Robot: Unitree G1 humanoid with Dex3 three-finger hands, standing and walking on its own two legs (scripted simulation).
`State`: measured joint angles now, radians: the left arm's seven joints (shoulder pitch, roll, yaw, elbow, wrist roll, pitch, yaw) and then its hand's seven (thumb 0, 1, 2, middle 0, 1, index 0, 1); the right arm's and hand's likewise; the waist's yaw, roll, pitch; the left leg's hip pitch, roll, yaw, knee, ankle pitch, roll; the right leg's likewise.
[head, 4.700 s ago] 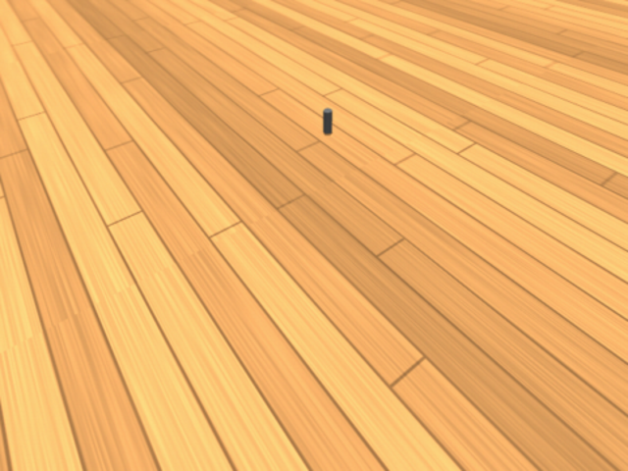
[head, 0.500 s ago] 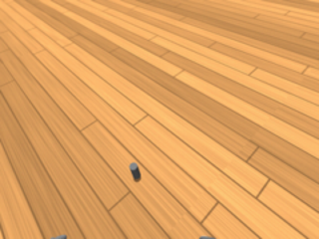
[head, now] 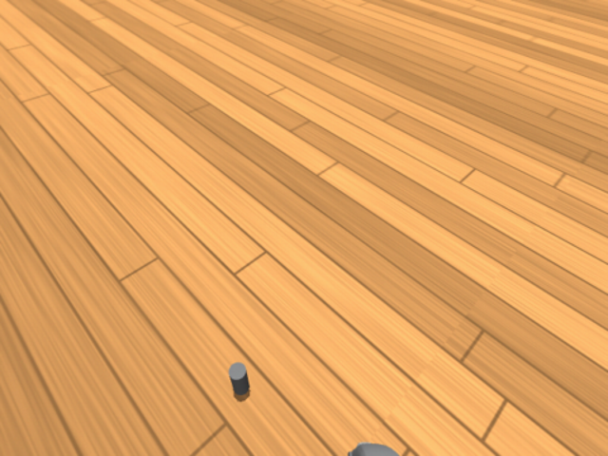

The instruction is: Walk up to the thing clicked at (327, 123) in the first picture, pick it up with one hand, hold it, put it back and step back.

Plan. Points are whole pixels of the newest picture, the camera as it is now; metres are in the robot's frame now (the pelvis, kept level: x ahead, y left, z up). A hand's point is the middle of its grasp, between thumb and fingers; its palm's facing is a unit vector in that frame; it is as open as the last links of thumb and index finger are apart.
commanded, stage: walk up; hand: left
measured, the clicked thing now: (239, 379) +0.47 +0.18 -0.69
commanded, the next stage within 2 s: none
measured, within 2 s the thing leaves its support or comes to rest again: neither
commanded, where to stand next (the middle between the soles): +0.12 -0.01 m, yaw -1 degrees
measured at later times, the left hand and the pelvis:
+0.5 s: hand out of the picture +0.17 +0.22 -0.14, palm faces -0.04 -0.94 -0.33, open 7.4 cm; pelvis +0.05 -0.02 +0.00, yaw +0 degrees
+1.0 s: hand out of the picture +0.14 +0.24 -0.14, palm faces +0.02 -0.94 -0.33, open 7.4 cm; pelvis +0.07 -0.01 +0.02, yaw +1 degrees
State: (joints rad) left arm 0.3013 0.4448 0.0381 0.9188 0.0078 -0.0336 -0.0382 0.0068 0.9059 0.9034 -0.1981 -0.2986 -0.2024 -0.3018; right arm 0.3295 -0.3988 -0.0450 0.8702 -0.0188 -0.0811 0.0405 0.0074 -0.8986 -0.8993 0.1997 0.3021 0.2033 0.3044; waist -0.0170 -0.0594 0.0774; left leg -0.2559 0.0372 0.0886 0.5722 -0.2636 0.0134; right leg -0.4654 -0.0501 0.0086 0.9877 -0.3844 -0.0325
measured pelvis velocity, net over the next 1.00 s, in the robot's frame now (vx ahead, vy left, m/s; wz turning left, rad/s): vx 0.07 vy -0.01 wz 0.02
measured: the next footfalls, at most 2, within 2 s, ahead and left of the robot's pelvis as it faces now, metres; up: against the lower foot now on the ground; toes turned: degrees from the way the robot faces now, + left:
right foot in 0.18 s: +0.17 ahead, -0.14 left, +0.00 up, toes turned -3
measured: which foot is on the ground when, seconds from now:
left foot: down 0.00-1.00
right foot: up 0.00-0.16, down 0.18-1.00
